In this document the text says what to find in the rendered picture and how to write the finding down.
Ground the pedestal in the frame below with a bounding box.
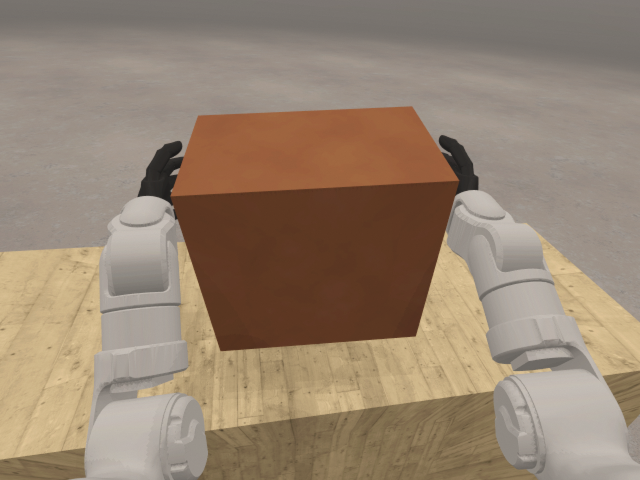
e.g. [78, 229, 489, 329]
[0, 223, 640, 480]

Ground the carton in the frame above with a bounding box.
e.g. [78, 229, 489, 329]
[170, 106, 459, 351]

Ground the left robot forearm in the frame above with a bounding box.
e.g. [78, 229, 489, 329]
[84, 196, 189, 477]

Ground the robot right hand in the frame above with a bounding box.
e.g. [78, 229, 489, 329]
[439, 135, 479, 196]

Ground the robot left hand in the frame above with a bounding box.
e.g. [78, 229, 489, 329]
[138, 141, 184, 220]

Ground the right robot forearm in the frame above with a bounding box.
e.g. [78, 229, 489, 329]
[446, 190, 629, 453]

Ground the robot right upper arm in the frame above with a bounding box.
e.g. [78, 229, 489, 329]
[493, 369, 640, 480]

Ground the robot left upper arm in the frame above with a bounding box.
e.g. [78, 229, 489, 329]
[70, 392, 208, 480]

